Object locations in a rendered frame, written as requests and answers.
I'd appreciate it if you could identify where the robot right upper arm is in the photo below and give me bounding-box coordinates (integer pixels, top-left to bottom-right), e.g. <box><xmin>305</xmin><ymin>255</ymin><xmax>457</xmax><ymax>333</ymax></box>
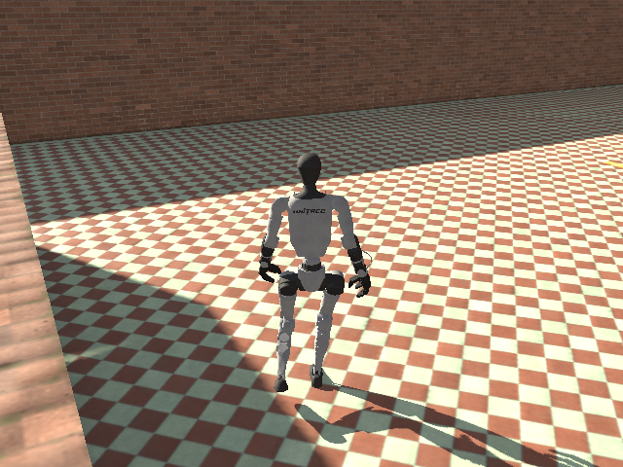
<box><xmin>330</xmin><ymin>195</ymin><xmax>357</xmax><ymax>250</ymax></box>

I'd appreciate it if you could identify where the humanoid robot head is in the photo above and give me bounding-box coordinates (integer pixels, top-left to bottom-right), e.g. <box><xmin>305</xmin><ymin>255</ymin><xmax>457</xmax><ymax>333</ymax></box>
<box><xmin>293</xmin><ymin>153</ymin><xmax>326</xmax><ymax>199</ymax></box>

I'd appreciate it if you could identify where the right robot forearm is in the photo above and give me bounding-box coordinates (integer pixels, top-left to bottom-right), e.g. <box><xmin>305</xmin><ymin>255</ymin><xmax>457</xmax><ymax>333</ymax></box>
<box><xmin>348</xmin><ymin>235</ymin><xmax>368</xmax><ymax>277</ymax></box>

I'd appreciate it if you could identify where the right robot foot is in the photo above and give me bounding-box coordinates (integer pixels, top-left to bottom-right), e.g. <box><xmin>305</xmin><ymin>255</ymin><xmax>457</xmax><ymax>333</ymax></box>
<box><xmin>310</xmin><ymin>364</ymin><xmax>323</xmax><ymax>388</ymax></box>

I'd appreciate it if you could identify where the left robot hand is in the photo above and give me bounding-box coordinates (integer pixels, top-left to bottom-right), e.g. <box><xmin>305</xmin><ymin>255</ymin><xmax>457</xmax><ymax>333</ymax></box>
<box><xmin>258</xmin><ymin>264</ymin><xmax>281</xmax><ymax>283</ymax></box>

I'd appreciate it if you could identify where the robot left upper arm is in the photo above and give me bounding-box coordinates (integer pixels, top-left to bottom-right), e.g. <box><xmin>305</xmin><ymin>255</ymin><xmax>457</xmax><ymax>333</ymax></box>
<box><xmin>264</xmin><ymin>196</ymin><xmax>290</xmax><ymax>249</ymax></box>

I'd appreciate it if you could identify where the right robot hand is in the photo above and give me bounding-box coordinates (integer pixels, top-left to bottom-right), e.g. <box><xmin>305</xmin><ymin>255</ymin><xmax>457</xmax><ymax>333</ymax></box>
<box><xmin>348</xmin><ymin>273</ymin><xmax>371</xmax><ymax>298</ymax></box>

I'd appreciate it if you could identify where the left robot forearm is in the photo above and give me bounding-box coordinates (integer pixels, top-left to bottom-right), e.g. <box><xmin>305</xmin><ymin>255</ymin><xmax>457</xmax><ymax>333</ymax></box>
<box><xmin>259</xmin><ymin>234</ymin><xmax>275</xmax><ymax>268</ymax></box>

